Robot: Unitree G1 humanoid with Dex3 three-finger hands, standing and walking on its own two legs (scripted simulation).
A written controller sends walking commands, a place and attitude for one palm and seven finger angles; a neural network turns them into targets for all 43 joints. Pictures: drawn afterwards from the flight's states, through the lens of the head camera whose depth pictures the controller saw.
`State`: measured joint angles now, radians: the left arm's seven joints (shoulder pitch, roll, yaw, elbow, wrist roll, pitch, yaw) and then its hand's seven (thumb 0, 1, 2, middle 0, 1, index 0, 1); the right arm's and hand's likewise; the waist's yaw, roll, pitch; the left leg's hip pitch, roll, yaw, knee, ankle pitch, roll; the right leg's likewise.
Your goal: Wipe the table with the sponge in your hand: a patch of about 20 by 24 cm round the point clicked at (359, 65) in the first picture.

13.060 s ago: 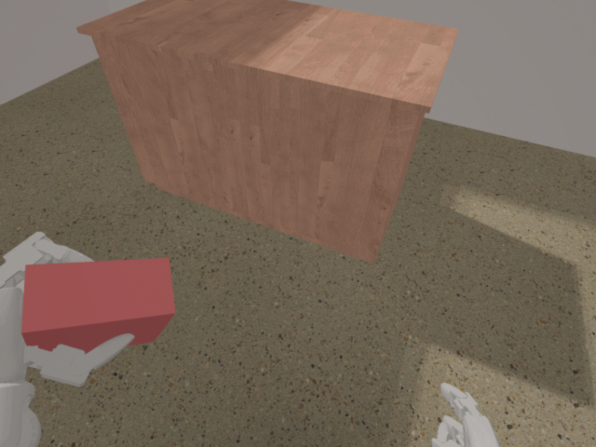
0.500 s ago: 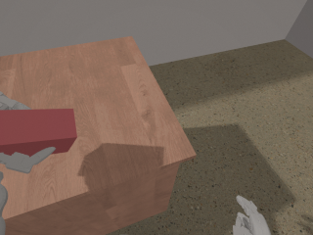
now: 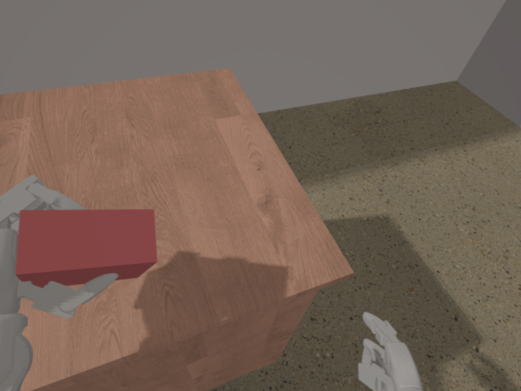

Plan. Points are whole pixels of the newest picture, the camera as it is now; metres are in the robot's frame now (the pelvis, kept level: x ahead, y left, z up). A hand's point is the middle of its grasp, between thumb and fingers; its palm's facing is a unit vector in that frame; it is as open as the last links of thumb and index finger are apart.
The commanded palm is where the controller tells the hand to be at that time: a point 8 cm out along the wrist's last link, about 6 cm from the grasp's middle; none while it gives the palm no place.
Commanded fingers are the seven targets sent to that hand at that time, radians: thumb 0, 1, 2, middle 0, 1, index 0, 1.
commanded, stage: come to a stop and stand still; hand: left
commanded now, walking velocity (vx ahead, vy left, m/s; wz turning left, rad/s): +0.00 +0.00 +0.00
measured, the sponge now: (109, 249) +0.24 +0.21 +0.14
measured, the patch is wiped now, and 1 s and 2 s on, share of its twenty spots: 0.00 0.00 0.00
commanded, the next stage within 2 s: look again from close up in 0.20 s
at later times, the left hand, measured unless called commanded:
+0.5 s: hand (61, 254) +0.21 +0.25 +0.16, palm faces +0.39 -0.85 -0.36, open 9.9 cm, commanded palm +0.15 +0.28 +0.18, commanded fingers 0.00 0.10 1.30 -1.20 -1.60 -1.20 -1.60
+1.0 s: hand (94, 248) +0.22 +0.22 +0.16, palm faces +0.37 -0.85 -0.37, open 9.9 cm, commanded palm +0.16 +0.25 +0.18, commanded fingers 0.00 0.10 1.30 -1.20 -1.60 -1.20 -1.60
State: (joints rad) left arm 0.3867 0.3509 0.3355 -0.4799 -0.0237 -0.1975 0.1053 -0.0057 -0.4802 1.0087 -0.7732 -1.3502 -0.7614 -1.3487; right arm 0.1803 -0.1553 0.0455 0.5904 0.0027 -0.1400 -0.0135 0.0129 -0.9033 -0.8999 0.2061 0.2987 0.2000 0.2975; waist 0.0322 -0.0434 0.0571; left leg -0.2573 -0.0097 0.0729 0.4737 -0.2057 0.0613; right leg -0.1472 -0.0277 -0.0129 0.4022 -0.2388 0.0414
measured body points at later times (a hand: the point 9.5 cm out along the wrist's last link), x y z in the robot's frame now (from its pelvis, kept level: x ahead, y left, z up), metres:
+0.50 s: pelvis +0.00 +0.00 +0.00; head +0.02 +0.02 +0.45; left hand +0.19 +0.29 +0.18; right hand +0.17 -0.23 -0.07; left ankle +0.03 +0.07 -0.74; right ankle -0.02 -0.15 -0.74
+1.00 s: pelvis +0.00 -0.03 +0.00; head +0.03 -0.01 +0.45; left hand +0.20 +0.26 +0.18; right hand +0.19 -0.25 -0.07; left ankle +0.03 +0.07 -0.74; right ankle -0.02 -0.15 -0.74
